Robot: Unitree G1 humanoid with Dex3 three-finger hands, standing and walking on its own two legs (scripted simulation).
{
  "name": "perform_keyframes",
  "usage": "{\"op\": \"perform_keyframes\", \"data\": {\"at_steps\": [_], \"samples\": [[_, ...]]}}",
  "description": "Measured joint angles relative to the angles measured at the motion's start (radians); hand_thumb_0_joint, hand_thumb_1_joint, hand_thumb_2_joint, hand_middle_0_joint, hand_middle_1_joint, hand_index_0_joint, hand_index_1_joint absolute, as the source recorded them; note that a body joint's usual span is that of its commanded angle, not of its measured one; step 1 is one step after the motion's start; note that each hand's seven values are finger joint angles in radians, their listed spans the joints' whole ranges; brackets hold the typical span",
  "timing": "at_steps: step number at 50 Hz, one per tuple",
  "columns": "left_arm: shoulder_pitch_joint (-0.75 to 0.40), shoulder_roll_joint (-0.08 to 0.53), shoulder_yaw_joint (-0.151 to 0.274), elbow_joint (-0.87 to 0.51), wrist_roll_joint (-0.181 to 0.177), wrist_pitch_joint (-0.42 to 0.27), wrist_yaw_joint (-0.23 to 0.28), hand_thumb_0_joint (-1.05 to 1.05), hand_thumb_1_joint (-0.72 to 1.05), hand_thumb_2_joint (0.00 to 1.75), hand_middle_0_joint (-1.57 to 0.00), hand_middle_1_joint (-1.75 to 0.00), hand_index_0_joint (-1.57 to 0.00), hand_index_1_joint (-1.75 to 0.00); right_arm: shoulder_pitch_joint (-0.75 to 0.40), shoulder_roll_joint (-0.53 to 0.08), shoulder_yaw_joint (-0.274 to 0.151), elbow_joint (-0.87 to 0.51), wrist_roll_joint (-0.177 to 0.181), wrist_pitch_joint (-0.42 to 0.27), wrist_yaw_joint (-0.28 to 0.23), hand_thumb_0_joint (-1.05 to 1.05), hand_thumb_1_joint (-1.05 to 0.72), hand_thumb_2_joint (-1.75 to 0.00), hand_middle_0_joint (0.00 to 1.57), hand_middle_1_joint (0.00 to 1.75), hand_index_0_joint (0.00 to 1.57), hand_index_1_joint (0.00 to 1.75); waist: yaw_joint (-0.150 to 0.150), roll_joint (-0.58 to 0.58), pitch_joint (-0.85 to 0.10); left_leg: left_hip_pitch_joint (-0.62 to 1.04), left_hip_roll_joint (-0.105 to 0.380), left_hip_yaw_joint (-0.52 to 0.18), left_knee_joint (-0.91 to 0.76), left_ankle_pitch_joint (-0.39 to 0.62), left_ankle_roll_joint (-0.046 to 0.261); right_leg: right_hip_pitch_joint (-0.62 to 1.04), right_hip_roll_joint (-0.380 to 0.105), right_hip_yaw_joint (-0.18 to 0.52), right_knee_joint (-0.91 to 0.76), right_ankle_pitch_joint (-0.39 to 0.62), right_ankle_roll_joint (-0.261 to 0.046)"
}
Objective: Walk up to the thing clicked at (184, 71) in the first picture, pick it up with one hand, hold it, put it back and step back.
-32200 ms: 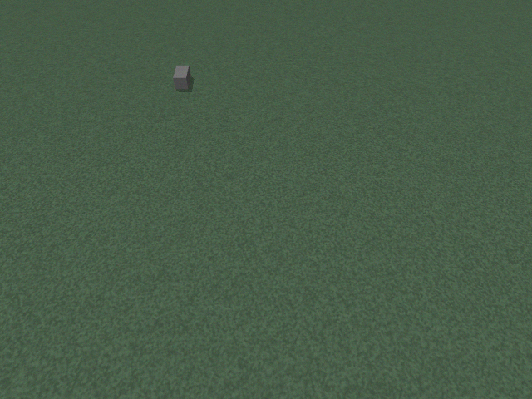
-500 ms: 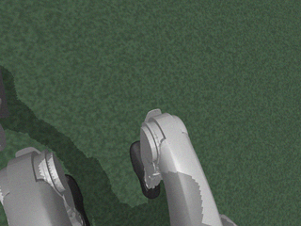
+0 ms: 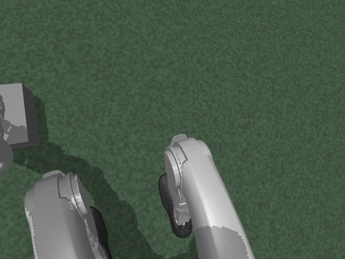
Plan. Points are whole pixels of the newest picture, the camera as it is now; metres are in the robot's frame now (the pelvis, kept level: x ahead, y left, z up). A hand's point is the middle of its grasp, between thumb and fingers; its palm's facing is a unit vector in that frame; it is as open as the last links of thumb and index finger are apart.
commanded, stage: go down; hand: left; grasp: from above
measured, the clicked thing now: (13, 117) +0.49 +0.30 -0.31
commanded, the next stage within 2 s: none
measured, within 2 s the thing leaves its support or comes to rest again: neither
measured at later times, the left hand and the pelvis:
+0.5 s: hand out of the picture +0.47 +0.32 +0.03, palm faces +0.06 -0.43 -0.90, open 11.1 cm; pelvis +0.01 -0.01 +0.08, yaw +4 degrees
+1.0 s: hand out of the picture +0.46 +0.33 +0.10, palm faces -0.01 -0.42 -0.91, open 11.1 cm; pelvis +0.02 -0.02 +0.16, yaw +4 degrees
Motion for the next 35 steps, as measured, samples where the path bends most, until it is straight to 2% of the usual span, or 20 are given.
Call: {"op": "perform_keyframes", "data": {"at_steps": [6, 9, 12, 16, 22, 31, 35], "samples": [[-0.012, -0.057, -0.044, -0.024, -0.097, 0.088, -0.019, 0.0, -0.08, 0.61, -0.36, -0.83, -0.4, -0.79, -0.028, 0.012, -0.048, 0.021, 0.043, 0.045, -0.031, 0.01, -0.91, -0.89, 0.19, 0.29, 0.2, 0.3, 0.05, 0.025, -0.07, 0.055, 0.006, 0.042, -0.078, 0.01, 0.002, 0.035, -0.001, 0.033, -0.05, 0.0, -0.003], [-0.035, -0.071, -0.037, -0.008, -0.136, 0.12, -0.027, 0.0, -0.07, 0.6, -0.35, -0.83, -0.4, -0.79, -0.05, 0.012, -0.061, 0.023, 0.058, 0.063, -0.054, 0.01, -0.91, -0.89, 0.19, 0.29, 0.2, 0.3, 0.062, 0.026, -0.101, 0.09, 0.009, 0.057, -0.124, 0.015, -0.001, 0.059, -0.001, 0.044, -0.084, 0.002, -0.008], [-0.074, -0.071, -0.027, 0.027, -0.153, 0.151, -0.036, 0.0, -0.06, 0.6, -0.35, -0.83, -0.4, -0.79, -0.071, 0.006, -0.066, 0.021, 0.066, 0.077, -0.074, 0.01, -0.91, -0.89, 0.19, 0.29, 0.2, 0.3, 0.067, 0.024, -0.125, 0.124, 0.011, 0.067, -0.166, 0.019, -0.005, 0.084, 0.0, 0.051, -0.114, 0.004, -0.013], [-0.124, -0.06, -0.024, 0.062, -0.146, 0.183, -0.049, 0.0, -0.05, 0.6, -0.36, -0.82, -0.41, -0.78, -0.087, -0.005, -0.074, 0.02, 0.074, 0.093, -0.095, 0.0, -0.9, -0.89, 0.19, 0.29, 0.2, 0.3, 0.07, 0.02, -0.148, 0.16, 0.014, 0.074, -0.21, 0.023, -0.012, 0.112, 0.001, 0.054, -0.148, 0.004, -0.021], [-0.148, -0.05, -0.045, 0.062, -0.133, 0.222, -0.079, 0.0, -0.04, 0.59, -0.38, -0.79, -0.42, -0.76, -0.094, -0.009, -0.085, 0.019, 0.087, 0.114, -0.12, 0.0, -0.9, -0.89, 0.19, 0.29, 0.2, 0.3, 0.077, 0.017, -0.159, 0.215, 0.02, 0.082, -0.267, 0.023, -0.018, 0.158, 0.006, 0.058, -0.196, 0.003, -0.027], [-0.069, -0.058, -0.086, -0.03, -0.101, 0.247, -0.162, 0.0, -0.01, 0.57, -0.42, -0.73, -0.45, -0.7, -0.09, 0.032, -0.076, 0.023, 0.108, 0.119, -0.16, 0.01, -0.9, -0.89, 0.19, 0.29, 0.2, 0.3, 0.088, 0.013, -0.149, 0.305, 0.024, 0.088, -0.359, 0.031, -0.025, 0.246, 0.008, 0.057, -0.281, 0.006, -0.035], [-0.036, -0.075, -0.1, -0.072, -0.101, 0.25, -0.17, 0.0, -0.01, 0.57, -0.44, -0.7, -0.46, -0.69, -0.079, 0.053, -0.067, 0.017, 0.113, 0.116, -0.18, 0.01, -0.9, -0.89, 0.19, 0.29, 0.2, 0.3, 0.095, 0.007, -0.151, 0.347, 0.025, 0.087, -0.402, 0.037, -0.028, 0.289, 0.008, 0.054, -0.323, 0.009, -0.038]]}}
